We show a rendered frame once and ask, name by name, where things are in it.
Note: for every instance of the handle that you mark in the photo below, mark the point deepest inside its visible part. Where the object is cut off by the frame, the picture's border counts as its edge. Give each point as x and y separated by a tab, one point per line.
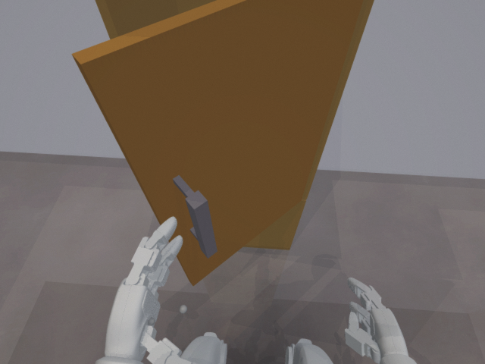
199	212

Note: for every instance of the left robot hand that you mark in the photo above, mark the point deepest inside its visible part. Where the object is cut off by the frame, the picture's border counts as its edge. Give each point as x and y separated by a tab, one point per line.
128	334

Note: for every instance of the cupboard door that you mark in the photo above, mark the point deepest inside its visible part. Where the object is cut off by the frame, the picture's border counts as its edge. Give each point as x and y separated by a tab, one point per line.
232	96

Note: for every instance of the robot right shin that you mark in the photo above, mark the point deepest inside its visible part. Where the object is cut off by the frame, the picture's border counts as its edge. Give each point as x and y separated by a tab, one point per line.
304	341

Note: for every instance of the right robot thigh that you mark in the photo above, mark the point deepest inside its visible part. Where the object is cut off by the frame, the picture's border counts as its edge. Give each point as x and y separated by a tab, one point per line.
303	353

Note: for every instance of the right robot hand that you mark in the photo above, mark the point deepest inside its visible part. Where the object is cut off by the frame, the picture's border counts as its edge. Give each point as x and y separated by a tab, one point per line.
380	335

